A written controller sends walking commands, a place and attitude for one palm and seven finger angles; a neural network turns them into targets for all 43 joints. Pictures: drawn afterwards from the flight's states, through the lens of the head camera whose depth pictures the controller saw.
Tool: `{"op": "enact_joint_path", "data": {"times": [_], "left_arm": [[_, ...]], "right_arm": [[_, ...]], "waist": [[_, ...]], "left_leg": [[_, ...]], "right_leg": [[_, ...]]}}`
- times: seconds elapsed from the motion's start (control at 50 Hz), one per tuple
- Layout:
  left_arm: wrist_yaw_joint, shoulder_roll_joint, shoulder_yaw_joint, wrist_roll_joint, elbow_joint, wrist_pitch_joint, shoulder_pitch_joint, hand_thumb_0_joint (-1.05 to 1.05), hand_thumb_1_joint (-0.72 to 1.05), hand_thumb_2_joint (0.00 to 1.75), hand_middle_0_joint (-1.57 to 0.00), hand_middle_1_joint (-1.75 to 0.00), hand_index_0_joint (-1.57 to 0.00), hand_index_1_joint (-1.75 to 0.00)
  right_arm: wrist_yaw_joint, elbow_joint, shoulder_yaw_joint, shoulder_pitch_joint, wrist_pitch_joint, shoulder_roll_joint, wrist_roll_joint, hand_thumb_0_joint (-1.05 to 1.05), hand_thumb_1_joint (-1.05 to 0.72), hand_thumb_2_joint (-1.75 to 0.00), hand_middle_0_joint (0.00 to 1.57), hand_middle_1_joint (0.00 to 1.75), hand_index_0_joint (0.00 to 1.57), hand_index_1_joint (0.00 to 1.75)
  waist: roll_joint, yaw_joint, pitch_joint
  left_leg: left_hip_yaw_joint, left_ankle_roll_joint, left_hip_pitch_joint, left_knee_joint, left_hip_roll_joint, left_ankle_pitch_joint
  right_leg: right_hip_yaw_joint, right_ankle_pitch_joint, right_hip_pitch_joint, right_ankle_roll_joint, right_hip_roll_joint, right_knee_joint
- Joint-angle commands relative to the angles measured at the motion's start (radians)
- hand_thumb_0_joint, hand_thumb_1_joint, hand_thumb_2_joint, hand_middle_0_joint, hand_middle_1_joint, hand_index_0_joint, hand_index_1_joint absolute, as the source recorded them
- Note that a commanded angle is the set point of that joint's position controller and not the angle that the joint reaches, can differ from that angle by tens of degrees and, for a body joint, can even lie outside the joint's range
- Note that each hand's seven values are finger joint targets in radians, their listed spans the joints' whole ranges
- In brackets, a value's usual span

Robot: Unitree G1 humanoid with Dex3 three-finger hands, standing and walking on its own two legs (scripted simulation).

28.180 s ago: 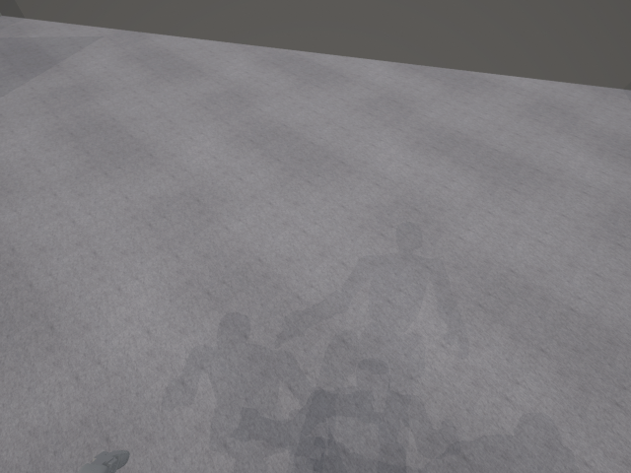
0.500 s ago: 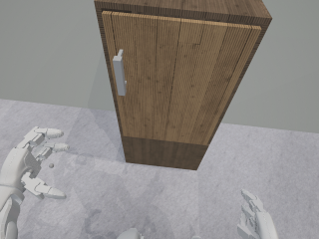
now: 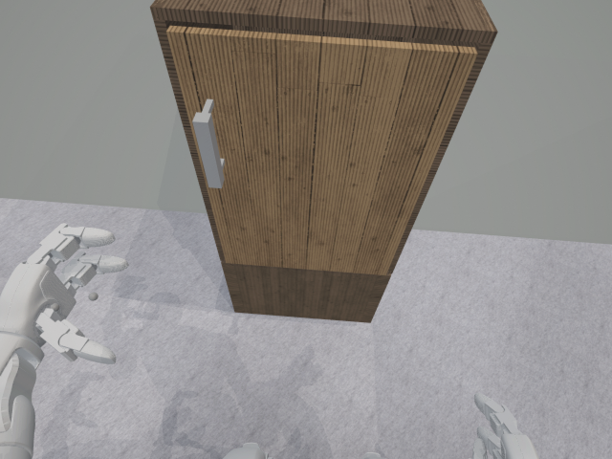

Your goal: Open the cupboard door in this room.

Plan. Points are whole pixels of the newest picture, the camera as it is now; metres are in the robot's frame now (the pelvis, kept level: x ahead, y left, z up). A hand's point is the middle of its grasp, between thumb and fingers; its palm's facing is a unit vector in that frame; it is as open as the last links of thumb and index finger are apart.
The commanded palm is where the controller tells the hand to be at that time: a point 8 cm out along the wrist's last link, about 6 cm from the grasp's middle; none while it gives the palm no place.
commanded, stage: raise the hand with hooked fingers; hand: left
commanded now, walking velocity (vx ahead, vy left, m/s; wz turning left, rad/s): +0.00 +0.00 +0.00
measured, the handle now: (212, 145) +0.58 +0.19 +0.06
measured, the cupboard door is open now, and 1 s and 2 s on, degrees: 0 0 0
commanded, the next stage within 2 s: move the hooked fingers beside the handle in 0.26 s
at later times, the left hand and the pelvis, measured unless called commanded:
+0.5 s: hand (105, 295) +0.29 +0.26 +0.07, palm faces +0.02 -1.00 -0.03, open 14.0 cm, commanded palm +0.28 +0.30 +0.07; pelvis -0.01 -0.02 +0.00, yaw +1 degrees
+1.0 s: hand (133, 237) +0.38 +0.26 +0.06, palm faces -0.03 -1.00 -0.01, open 14.0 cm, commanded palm +0.36 +0.31 +0.07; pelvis +0.00 -0.01 -0.01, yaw -1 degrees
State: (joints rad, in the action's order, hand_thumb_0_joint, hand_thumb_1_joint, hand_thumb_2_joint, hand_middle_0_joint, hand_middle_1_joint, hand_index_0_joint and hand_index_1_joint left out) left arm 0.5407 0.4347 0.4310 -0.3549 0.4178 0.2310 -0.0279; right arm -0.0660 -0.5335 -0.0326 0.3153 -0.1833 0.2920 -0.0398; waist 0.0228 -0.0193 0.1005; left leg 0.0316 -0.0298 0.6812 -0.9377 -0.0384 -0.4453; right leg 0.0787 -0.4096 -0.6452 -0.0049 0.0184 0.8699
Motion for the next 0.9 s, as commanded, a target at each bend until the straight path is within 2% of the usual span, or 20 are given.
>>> {"op": "enact_joint_path", "data": {"times": [0.0,0.02,0.04,0.08,0.18,0.22,0.3,0.32,0.34,0.36,0.44,0.46,0.5,0.56,0.6,0.66,0.72,0.74,0.84,0.88], "left_arm": [[-0.026,0.285,0.12,-0.032,-0.233,0.114,-0.2,0.0,-0.5,0.3,-0.3,-1.2,-0.3,-1.2],[-0.026,0.283,0.123,-0.035,-0.235,0.119,-0.198,0.0,-0.5,0.3,-0.3,-1.2,-0.3,-1.2],[-0.026,0.271,0.11,-0.032,-0.238,0.124,-0.198,0.0,-0.5,0.3,-0.3,-1.2,-0.3,-1.2],[-0.023,0.267,0.106,-0.032,-0.23,0.122,-0.194,0.0,-0.5,0.3,-0.3,-1.2,-0.3,-1.2],[-0.005,0.251,0.091,-0.039,-0.186,0.099,-0.179,0.0,-0.5,0.3,-0.3,-1.2,-0.3,-1.2],[0.003,0.261,0.095,-0.041,-0.188,0.098,-0.195,0.0,-0.5,0.3,-0.3,-1.2,-0.3,-1.2],[0.001,0.245,0.081,-0.041,-0.15,0.096,-0.199,0.0,-0.5,0.3,-0.3,-1.2,-0.3,-1.2],[0.001,0.249,0.088,-0.042,-0.15,0.098,-0.204,0.0,-0.5,0.3,-0.3,-1.2,-0.3,-1.2],[0.003,0.25,0.089,-0.041,-0.145,0.1,-0.204,0.0,-0.5,0.3,-0.3,-1.2,-0.3,-1.2],[0.001,0.261,0.089,-0.036,-0.142,0.104,-0.245,0.0,-0.5,0.3,-0.3,-1.2,-0.3,-1.2],[-0.004,0.29,0.082,-0.015,-0.08,0.123,-0.415,0.0,-0.5,0.3,-0.3,-1.2,-0.3,-1.2],[-0.003,0.273,0.06,-0.008,-0.076,0.129,-0.445,0.0,-0.5,0.3,-0.3,-1.2,-0.3,-1.2],[0.0,0.29,0.055,-0.005,-0.071,0.137,-0.512,0.0,-0.5,0.3,-0.3,-1.2,-0.3,-1.2],[0.01,0.327,0.083,0.007,0.006,0.132,-0.518,0.0,-0.5,0.3,-0.3,-1.2,-0.3,-1.2],[0.014,0.348,0.092,0.011,0.036,0.125,-0.53,0.0,-0.5,0.3,-0.3,-1.2,-0.3,-1.2],[0.009,0.351,0.107,0.015,0.082,0.11,-0.509,0.0,-0.5,0.3,-0.3,-1.2,-0.3,-1.2],[0.001,0.375,0.123,0.023,0.146,0.099,-0.532,0.0,-0.5,0.3,-0.3,-1.2,-0.3,-1.2],[-0.002,0.359,0.108,0.027,0.158,0.1,-0.545,0.0,-0.5,0.3,-0.3,-1.2,-0.3,-1.2],[-0.013,0.333,0.075,0.041,0.145,0.14,-0.629,0.0,-0.5,0.3,-0.3,-1.2,-0.3,-1.2],[-0.018,0.353,0.085,0.047,0.142,0.156,-0.663,0.0,-0.5,0.3,-0.3,-1.2,-0.3,-1.2]], "right_arm": [[-0.007,0.142,0.063,-0.034,-0.047,0.139,-0.002,0.0,-0.9,-0.9,0.2,0.3,0.2,0.3],[-0.008,0.141,0.062,-0.035,-0.046,0.135,-0.002,0.0,-0.9,-0.9,0.2,0.3,0.2,0.3],[-0.009,0.14,0.061,-0.039,-0.046,0.132,-0.005,0.0,-0.9,-0.9,0.2,0.3,0.2,0.3],[-0.012,0.137,0.061,-0.042,-0.046,0.131,-0.006,0.0,-0.9,-0.9,0.2,0.3,0.2,0.3],[-0.019,0.134,0.06,-0.044,-0.044,0.131,-0.012,0.0,-0.9,-0.9,0.2,0.3,0.2,0.3],[-0.019,0.134,0.057,-0.047,-0.045,0.13,-0.012,0.0,-0.9,-0.9,0.2,0.3,0.2,0.3],[-0.022,0.131,0.056,-0.046,-0.045,0.132,-0.011,0.0,-0.9,-0.9,0.2,0.3,0.2,0.3],[-0.021,0.132,0.056,-0.044,-0.044,0.131,-0.011,0.0,-0.9,-0.9,0.2,0.3,0.2,0.3],[-0.02,0.132,0.055,-0.048,-0.045,0.131,-0.011,0.0,-0.9,-0.9,0.2,0.3,0.2,0.3],[-0.023,0.128,0.055,-0.044,-0.044,0.134,-0.011,0.0,-0.9,-0.9,0.2,0.3,0.2,0.3],[-0.033,0.1,0.05,-0.036,-0.042,0.136,-0.012,0.0,-0.9,-0.9,0.2,0.3,0.2,0.3],[-0.035,0.096,0.049,-0.037,-0.043,0.134,-0.012,0.0,-0.9,-0.9,0.2,0.3,0.2,0.3],[-0.04,0.087,0.05,-0.033,-0.046,0.136,-0.01,0.0,-0.9,-0.9,0.2,0.3,0.2,0.3],[-0.042,0.075,0.051,-0.017,-0.037,0.14,-0.01,0.0,-0.9,-0.9,0.2,0.3,0.2,0.3],[-0.039,0.074,0.049,-0.012,-0.03,0.142,-0.009,0.0,-0.9,-0.9,0.2,0.3,0.2,0.3],[-0.03,0.08,0.053,-0.005,-0.017,0.14,-0.01,0.0,-0.9,-0.9,0.2,0.3,0.2,0.3],[-0.024,0.083,0.054,0.014,-0.001,0.149,-0.009,0.0,-0.9,-0.9,0.2,0.3,0.2,0.3],[-0.022,0.084,0.057,0.019,0.004,0.149,-0.009,0.0,-0.9,-0.9,0.2,0.3,0.2,0.3],[-0.014,0.076,0.067,0.051,0.021,0.15,-0.005,0.0,-0.9,-0.9,0.2,0.3,0.2,0.3],[-0.014,0.064,0.07,0.06,0.028,0.153,-0.003,0.0,-0.9,-0.9,0.2,0.3,0.2,0.3]], "waist": [[0.082,0.019,0.235],[0.083,0.019,0.256],[0.11,0.015,0.243],[0.111,0.012,0.239],[0.066,0.005,0.217],[0.076,0.008,0.223],[0.036,0.002,0.178],[0.012,0.0,0.195],[0.039,0.005,0.2],[0.006,-0.006,0.2],[0.042,-0.029,0.183],[0.069,-0.032,0.191],[0.073,-0.035,0.219],[0.044,-0.026,0.274],[0.082,-0.01,0.282],[0.08,-0.002,0.291],[0.027,-0.008,0.267],[0.025,-0.014,0.262],[0.054,-0.029,0.315],[0.075,-0.032,0.338]], "left_leg": [[-0.061,0.016,-0.166,0.151,0.032,0.291],[-0.057,0.015,-0.17,0.154,0.034,0.281],[-0.056,0.015,-0.174,0.155,0.033,0.28],[-0.05,0.011,-0.163,0.152,0.035,0.255],[-0.045,0.006,-0.137,0.148,0.036,0.236],[-0.042,0.006,-0.133,0.144,0.038,0.24],[-0.043,0.004,-0.109,0.139,0.037,0.226],[-0.043,0.003,-0.106,0.138,0.037,0.225],[-0.04,0.005,-0.102,0.138,0.04,0.214],[-0.042,0.003,-0.096,0.135,0.037,0.207],[-0.045,0.003,-0.084,0.123,0.034,0.164],[-0.046,0.003,-0.096,0.126,0.035,0.151],[-0.048,0.0,-0.104,0.114,0.033,0.162],[-0.045,-0.001,-0.096,0.112,0.032,0.19],[-0.047,0.003,-0.093,0.11,0.034,0.216],[-0.039,0.005,-0.094,0.118,0.033,0.241],[-0.039,0.005,-0.056,0.115,0.029,0.249],[-0.037,0.004,-0.055,0.117,0.03,0.245],[-0.041,0.003,-0.107,0.108,0.026,0.288],[-0.044,0.004,-0.12,0.105,0.024,0.3]], "right_leg": [[-0.019,0.2,0.104,0.039,-0.055,-0.087],[-0.024,0.198,0.117,0.035,-0.053,-0.091],[-0.025,0.198,0.109,0.035,-0.051,-0.093],[-0.032,0.186,0.111,0.031,-0.048,-0.102],[-0.044,0.188,0.125,0.026,-0.044,-0.12],[-0.052,0.194,0.14,0.028,-0.045,-0.121],[-0.055,0.179,0.122,0.027,-0.045,-0.126],[-0.061,0.183,0.134,0.022,-0.043,-0.127],[-0.065,0.171,0.136,0.022,-0.039,-0.128],[-0.065,0.163,0.13,0.019,-0.039,-0.127],[-0.079,0.105,0.09,0.021,-0.037,-0.126],[-0.077,0.09,0.073,0.022,-0.035,-0.125],[-0.088,0.099,0.085,0.025,-0.036,-0.12],[-0.088,0.139,0.115,0.021,-0.032,-0.109],[-0.081,0.167,0.126,0.03,-0.034,-0.093],[-0.073,0.208,0.127,0.025,-0.033,-0.091],[-0.067,0.226,0.122,0.023,-0.038,-0.083],[-0.064,0.225,0.112,0.021,-0.038,-0.083],[-0.055,0.255,0.082,0.025,-0.046,-0.065],[-0.054,0.258,0.074,0.026,-0.046,-0.06]]}}
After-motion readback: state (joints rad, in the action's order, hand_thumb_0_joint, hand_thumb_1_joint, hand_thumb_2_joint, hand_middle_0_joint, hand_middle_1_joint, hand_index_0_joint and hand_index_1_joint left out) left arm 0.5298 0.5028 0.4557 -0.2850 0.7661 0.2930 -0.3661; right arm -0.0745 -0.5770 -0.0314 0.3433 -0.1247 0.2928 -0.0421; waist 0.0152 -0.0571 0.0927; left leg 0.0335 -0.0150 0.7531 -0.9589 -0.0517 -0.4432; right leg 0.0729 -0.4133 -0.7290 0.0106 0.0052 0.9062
